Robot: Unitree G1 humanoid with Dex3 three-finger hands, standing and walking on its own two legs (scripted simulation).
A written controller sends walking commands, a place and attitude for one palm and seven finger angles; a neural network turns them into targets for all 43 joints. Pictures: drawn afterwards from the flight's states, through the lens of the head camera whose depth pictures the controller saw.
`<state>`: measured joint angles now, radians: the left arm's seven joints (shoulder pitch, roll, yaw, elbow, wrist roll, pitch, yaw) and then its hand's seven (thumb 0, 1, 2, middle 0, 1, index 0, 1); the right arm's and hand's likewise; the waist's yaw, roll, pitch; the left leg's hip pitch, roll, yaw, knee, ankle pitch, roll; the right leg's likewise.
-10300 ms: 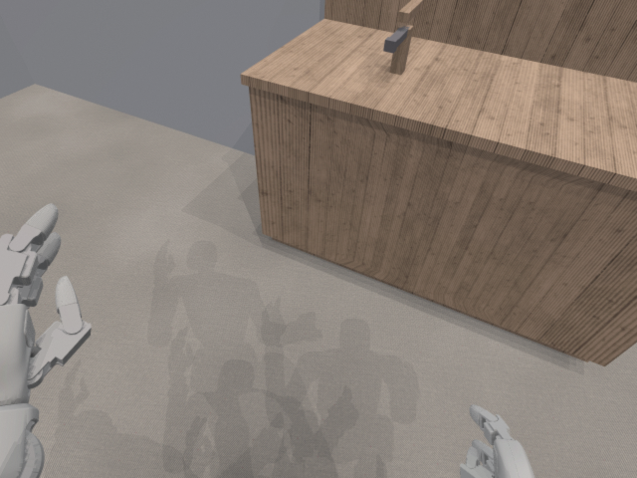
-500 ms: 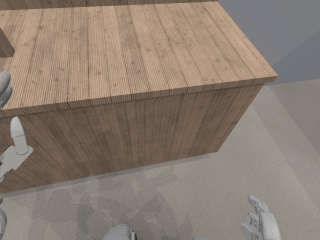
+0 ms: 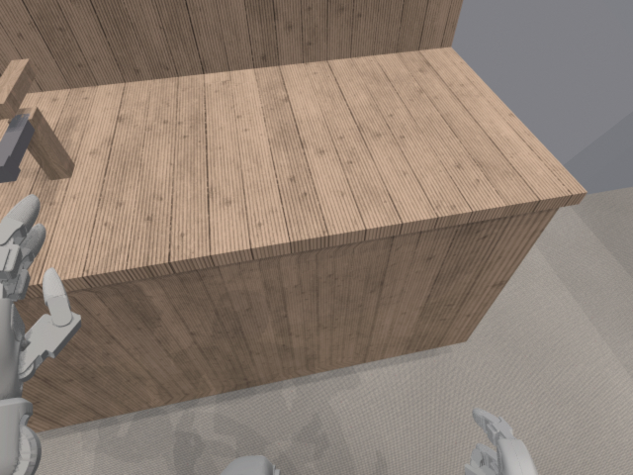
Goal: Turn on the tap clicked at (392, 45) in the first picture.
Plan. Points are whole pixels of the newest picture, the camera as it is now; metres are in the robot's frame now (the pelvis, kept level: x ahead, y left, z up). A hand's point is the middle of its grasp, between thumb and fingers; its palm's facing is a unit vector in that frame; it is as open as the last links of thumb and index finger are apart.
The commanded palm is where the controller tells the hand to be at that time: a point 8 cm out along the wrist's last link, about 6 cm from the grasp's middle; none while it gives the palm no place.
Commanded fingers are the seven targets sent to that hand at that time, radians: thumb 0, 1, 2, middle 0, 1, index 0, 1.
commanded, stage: come to a stop and stand still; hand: left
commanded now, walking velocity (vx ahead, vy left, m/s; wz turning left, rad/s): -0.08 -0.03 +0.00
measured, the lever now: (2, 169) +0.47 +0.48 +0.11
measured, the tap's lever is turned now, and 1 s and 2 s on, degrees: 0 0 0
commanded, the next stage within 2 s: look again from close up in 1.68 s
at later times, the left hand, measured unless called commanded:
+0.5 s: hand (20, 334) +0.20 +0.27 +0.16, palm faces +0.35 -0.84 -0.41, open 7.5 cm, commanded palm +0.15 +0.33 +0.18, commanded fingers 0.00 0.90 0.90 -0.20 -0.30 -0.20 -0.30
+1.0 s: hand (8, 326) +0.21 +0.30 +0.16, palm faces +0.26 -0.89 -0.38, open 7.5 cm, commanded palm +0.16 +0.35 +0.18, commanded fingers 0.00 0.90 0.90 -0.20 -0.30 -0.20 -0.30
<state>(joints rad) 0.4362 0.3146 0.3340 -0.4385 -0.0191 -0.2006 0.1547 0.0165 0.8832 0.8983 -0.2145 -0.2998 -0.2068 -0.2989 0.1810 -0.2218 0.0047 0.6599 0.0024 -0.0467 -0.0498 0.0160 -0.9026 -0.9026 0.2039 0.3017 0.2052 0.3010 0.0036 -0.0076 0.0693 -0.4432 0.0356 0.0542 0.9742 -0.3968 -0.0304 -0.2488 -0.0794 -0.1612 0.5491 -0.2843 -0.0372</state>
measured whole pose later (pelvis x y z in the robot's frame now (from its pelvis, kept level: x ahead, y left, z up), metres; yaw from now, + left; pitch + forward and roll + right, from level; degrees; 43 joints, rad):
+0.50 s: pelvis -0.01 +0.05 +0.00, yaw -1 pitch -1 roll -1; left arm 0.49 0.34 0.32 -0.51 -0.04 -0.17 0.14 0.02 0.88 0.90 -0.21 -0.30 -0.21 -0.30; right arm 0.20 -0.15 0.05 0.61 0.00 -0.06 -0.04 0.01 -0.90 -0.90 0.21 0.30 0.21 0.30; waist 0.00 0.05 0.06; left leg -0.32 0.07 0.07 0.56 -0.21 -0.01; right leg -0.22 0.01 -0.10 0.51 -0.28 -0.03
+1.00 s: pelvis -0.02 +0.08 +0.00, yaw -4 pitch -1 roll -1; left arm 0.43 0.35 0.32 -0.45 -0.03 -0.24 0.09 0.02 0.89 0.90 -0.21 -0.30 -0.20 -0.30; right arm 0.22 -0.21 0.00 0.57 0.01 -0.17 -0.02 0.02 -0.90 -0.90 0.20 0.30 0.20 0.30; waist 0.00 -0.01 0.06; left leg -0.29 0.01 0.10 0.48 -0.17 0.05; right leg -0.22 -0.02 -0.03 0.47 -0.23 0.01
